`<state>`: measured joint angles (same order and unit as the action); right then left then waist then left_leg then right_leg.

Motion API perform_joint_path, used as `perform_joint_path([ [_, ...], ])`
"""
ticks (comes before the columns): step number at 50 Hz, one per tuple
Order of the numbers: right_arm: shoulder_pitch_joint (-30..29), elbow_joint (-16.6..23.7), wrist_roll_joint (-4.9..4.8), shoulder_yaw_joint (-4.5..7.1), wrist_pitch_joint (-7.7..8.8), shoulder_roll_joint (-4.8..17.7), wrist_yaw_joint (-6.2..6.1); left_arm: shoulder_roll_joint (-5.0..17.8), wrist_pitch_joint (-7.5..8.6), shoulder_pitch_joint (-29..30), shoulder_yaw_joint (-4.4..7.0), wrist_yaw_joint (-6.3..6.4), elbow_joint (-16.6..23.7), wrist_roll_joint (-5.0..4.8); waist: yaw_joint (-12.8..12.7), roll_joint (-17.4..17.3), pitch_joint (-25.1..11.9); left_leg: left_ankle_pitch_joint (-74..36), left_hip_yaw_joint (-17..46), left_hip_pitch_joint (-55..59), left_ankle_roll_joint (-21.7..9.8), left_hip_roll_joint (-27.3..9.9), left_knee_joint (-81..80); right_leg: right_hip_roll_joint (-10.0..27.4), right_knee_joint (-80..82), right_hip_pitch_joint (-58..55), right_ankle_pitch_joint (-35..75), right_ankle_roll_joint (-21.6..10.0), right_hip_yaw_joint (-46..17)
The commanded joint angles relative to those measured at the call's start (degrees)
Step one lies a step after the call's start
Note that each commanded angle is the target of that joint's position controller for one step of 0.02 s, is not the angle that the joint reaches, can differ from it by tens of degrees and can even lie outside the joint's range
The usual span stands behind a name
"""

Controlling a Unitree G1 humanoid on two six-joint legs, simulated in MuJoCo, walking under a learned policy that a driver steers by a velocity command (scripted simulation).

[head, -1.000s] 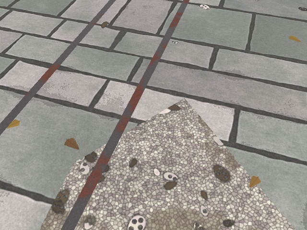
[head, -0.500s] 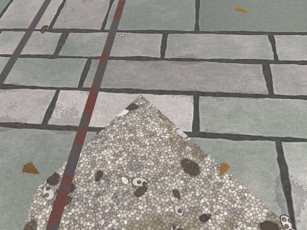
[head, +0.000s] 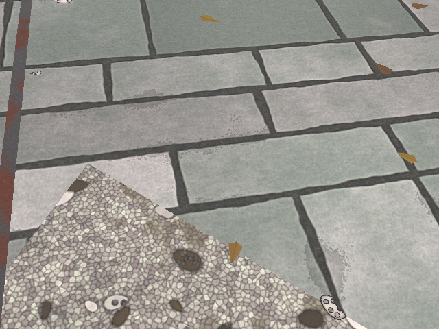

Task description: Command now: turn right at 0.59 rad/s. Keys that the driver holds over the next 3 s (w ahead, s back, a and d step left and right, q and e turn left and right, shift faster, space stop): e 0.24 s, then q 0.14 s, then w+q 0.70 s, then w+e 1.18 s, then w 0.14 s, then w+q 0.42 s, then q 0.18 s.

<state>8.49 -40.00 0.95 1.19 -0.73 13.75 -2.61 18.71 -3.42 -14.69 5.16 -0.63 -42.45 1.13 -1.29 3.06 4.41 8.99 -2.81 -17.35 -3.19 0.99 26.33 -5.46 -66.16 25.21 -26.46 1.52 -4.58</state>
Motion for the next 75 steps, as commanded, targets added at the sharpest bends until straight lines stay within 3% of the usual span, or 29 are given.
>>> perform_joint_path([
  [1,0.88,3.18,0.51,1.95,0.96,7.12,-0.09,2.87,-0.54,-3.98,0.47,-1.07,2.22,-0.37,0.00,-10.29,-6.62,-10.69,10.20,6.15,-9.31,-13.59,-10.84,1.50,-1.11,2.04,2.55,0.75,1.33],
  [5,3.11,2.45,0.62,2.56,1.06,8.41,0.25,2.16,-1.10,0.25,-0.37,-1.64,3.93,0.11,1.39,-10.59,-6.04,-3.11,8.92,7.07,-10.47,-16.08,-11.96,3.84,7.20,2.23,2.40,0.20,2.99],
  [11,3.89,1.69,0.91,3.64,0.42,11.48,1.29,1.47,-0.38,2.76,-1.41,-2.23,6.32,-0.60,2.16,-11.91,-6.98,-1.33,4.80,4.54,-9.07,-17.66,-8.64,4.39,24.19,-8.04,0.57,-2.68,7.18],
  [13,4.61,0.89,0.17,3.67,-0.17,11.63,1.48,0.72,0.52,-0.69,-1.72,-1.94,5.44,-0.37,0.17,-9.62,-7.48,-5.13,1.97,0.64,-6.19,-16.30,-2.75,2.90,37.22,-16.64,6.90,-4.40,7.68],
  [14,7.70,-0.42,0.20,3.52,-0.42,10.50,1.86,1.62,1.19,-2.03,-1.72,-1.43,4.92,0.16,-0.05,-4.87,-7.18,-1.85,-0.51,-3.16,-2.44,-14.05,2.23,4.09,45.86,-21.14,11.32,-5.00,3.03],
  [15,10.01,0.79,0.90,2.01,-0.66,4.72,2.75,5.48,1.77,-2.16,-1.44,-0.75,5.95,0.80,1.31,10.04,-7.85,17.00,-5.85,-12.44,2.44,-8.46,15.90,20.21,53.64,-26.00,10.65,-7.30,-16.87],
  [16,5.51,2.82,0.21,1.65,-1.54,4.55,1.81,9.67,1.92,-1.01,-0.45,-0.11,6.57,0.74,-0.79,13.47,-2.65,25.34,-2.20,-14.49,3.51,-2.46,19.64,28.37,54.15,-12.95,20.37,-14.64,-23.23],
  [17,3.51,2.19,-0.17,1.91,-2.26,6.32,1.93,4.08,2.36,-0.35,-1.96,0.29,5.67,1.02,-0.45,6.42,-1.90,21.10,2.53,-9.80,3.33,-4.80,22.81,24.60,53.25,-11.16,24.03,-14.83,-16.69],
  [18,5.29,0.62,-0.68,1.74,-2.50,5.24,2.58,0.26,2.80,3.21,-3.55,0.58,5.35,0.98,2.04,5.20,-1.75,16.79,3.34,-7.67,3.08,-4.18,22.82,21.00,53.17,-10.37,25.61,-13.40,-11.02],
  [19,8.14,-1.68,-0.71,1.78,-2.37,5.28,2.97,-1.09,3.14,5.41,-4.13,0.95,5.20,1.12,3.45,4.29,-2.35,13.40,3.53,-5.93,3.12,-3.62,22.27,17.94,53.16,-11.74,27.83,-11.48,-6.55],
  [21,10.71,-3.93,0.77,2.78,-1.81,7.91,3.66,1.68,3.61,0.75,-3.18,1.68,3.40,0.66,1.17,5.70,-4.59,11.95,2.66,-9.79,3.03,-1.40,27.46,16.63,54.71,-19.94,20.33,-10.95,-5.01],
  [23,8.25,-3.49,0.47,3.49,-1.49,8.79,4.28,2.81,3.74,-2.73,-2.70,1.71,1.84,0.45,-0.50,3.36,-2.17,11.06,5.90,-16.57,2.45,-0.68,30.01,18.61,57.77,-24.45,7.09,-10.56,-6.81],
  [25,6.87,-3.45,0.36,3.73,-1.11,8.09,4.65,2.59,4.48,-3.62,-2.50,1.92,0.92,0.39,-0.76,2.91,0.61,8.86,7.08,-21.63,2.30,-0.67,30.58,19.80,59.86,-27.41,3.48,-10.44,-7.04],
  [30,5.74,-3.57,1.10,3.87,-0.23,5.84,4.91,1.23,7.03,-5.76,-2.06,2.18,-1.54,0.40,-0.83,1.12,0.64,5.91,6.52,-26.31,3.18,-2.38,30.60,21.69,61.01,-30.61,6.68,-12.63,-3.89],
  [35,1.91,-1.71,1.30,3.61,-0.07,4.38,5.97,1.38,8.17,-7.65,-1.47,1.79,-4.14,0.42,-1.20,1.20,1.71,2.99,4.62,-27.77,3.17,-4.14,26.53,22.82,61.50,-29.29,9.02,-13.36,0.79],
  [43,-7.30,3.83,1.27,2.70,0.29,3.87,7.55,3.99,8.57,-9.26,-0.54,1.24,-7.28,0.81,-1.84,2.54,3.45,4.31,-2.44,-18.55,-1.76,-4.56,14.08,23.08,56.63,-25.64,20.92,-10.52,11.34],
  [45,-4.78,3.72,1.41,3.06,0.51,4.54,7.18,5.74,8.07,-8.73,-0.20,1.30,-7.72,0.65,-0.05,2.71,1.04,7.82,-5.50,-10.48,-4.07,-1.22,11.82,22.66,49.19,-24.76,36.27,-9.24,14.48],
  [46,0.63,2.30,1.54,3.63,0.94,5.18,6.72,6.64,7.69,-8.29,-0.04,1.28,-7.92,0.41,2.86,1.35,-2.62,7.89,-6.50,-2.26,-5.35,1.66,9.70,21.53,38.96,-23.30,47.12,-8.44,17.17],
  [47,10.46,-1.11,1.88,4.70,1.55,6.92,5.88,6.49,7.36,-8.46,-0.29,1.21,-7.68,0.42,6.98,-2.29,-9.30,7.39,-6.34,10.74,-6.83,4.76,6.57,18.75,24.24,-18.91,49.45,-6.81,19.58],
  [48,18.89,-2.57,2.27,6.48,1.90,12.80,4.61,3.34,7.28,-9.59,-1.36,0.79,-5.52,0.28,9.96,-11.72,-16.40,22.54,12.36,26.83,-10.60,-7.35,0.69,15.46,4.35,-3.11,30.33,-4.02,20.08],
  [49,17.34,-0.98,0.61,7.13,1.89,18.09,4.12,-0.29,8.20,-7.15,-1.98,-0.16,-1.45,0.62,7.11,-20.03,-19.95,29.35,46.12,33.41,-15.71,-20.55,-11.80,5.29,-10.37,14.32,-4.35,-1.45,10.87],
  [50,16.41,-1.32,-0.09,7.03,1.51,17.34,4.03,3.73,8.59,-1.09,-1.33,-0.48,-0.21,0.75,8.93,-11.65,-15.14,22.70,44.96,30.94,-15.84,-20.54,-14.86,7.39,-13.31,20.41,-0.10,-2.12,2.84],
  [52,11.30,-1.66,-0.20,5.41,1.93,11.72,3.37,2.12,9.32,-1.53,-1.91,-0.42,-1.18,0.17,3.57,-4.43,-4.99,2.74,28.44,17.18,-12.53,-16.01,-11.92,12.24,-5.94,16.87,10.20,-2.87,3.21],
  [54,6.90,-0.59,-0.58,4.45,2.82,9.27,3.42,1.74,7.65,-4.43,-2.05,-0.40,-2.45,1.76,0.01,-5.16,-4.96,-7.62,20.64,10.08,-10.63,-10.74,-12.93,13.31,-1.31,9.63,11.62,-1.96,3.09],
  [56,7.96,-1.39,-0.86,3.68,4.33,7.66,3.62,0.75,5.89,-6.39,-2.15,-0.94,-3.64,1.89,-1.12,-5.01,-5.99,-16.53,16.20,9.41,-10.37,-9.44,-13.89,12.81,0.25,8.34,13.35,-1.38,4.53],
  [63,16.36,-6.18,-0.72,2.68,5.63,6.82,3.25,-0.39,5.17,6.45,-2.36,-1.84,-1.36,0.52,3.01,-5.86,-0.96,-26.27,7.76,16.13,-3.92,-8.13,-17.57,11.53,12.85,17.73,26.36,-2.37,6.50],
  [70,19.15,-10.28,0.39,1.29,6.08,5.60,1.28,-2.12,6.08,14.69,-3.78,-2.61,0.69,0.22,4.34,-5.37,1.91,-41.88,0.73,24.32,-1.83,-10.44,-17.55,5.29,29.87,13.75,27.87,-6.35,9.91],
  [73,18.26,-11.56,0.90,1.44,5.94,8.00,-0.13,-0.44,6.11,8.23,-3.29,-1.77,-1.17,0.13,0.82,-8.16,-3.04,-68.86,-1.42,27.97,0.00,-11.51,-5.48,-0.17,32.12,2.96,20.40,-9.36,13.85],
  [75,15.63,-11.29,1.22,2.16,5.19,10.64,-0.56,2.91,6.71,-7.24,-1.80,-1.02,-5.88,0.31,-5.98,-9.01,-9.73,-67.02,-1.99,23.81,0.70,-12.00,15.29,-1.07,36.85,-12.43,19.08,-12.55,10.88],
])
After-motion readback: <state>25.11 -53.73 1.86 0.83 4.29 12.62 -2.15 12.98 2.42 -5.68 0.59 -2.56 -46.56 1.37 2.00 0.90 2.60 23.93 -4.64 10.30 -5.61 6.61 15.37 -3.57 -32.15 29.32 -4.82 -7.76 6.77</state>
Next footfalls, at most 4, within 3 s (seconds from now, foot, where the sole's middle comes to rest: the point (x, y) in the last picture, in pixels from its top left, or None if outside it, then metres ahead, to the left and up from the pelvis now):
0.28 right None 0.01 -0.11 -0.78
0.94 left None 0.27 0.14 -0.78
1.52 right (186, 273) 0.62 0.10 -0.78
2.00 left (143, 191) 0.92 0.27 -0.78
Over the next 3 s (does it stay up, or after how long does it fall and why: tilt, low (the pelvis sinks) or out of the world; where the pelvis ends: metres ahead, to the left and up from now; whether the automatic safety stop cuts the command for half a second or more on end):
stays up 1.21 0.03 -0.02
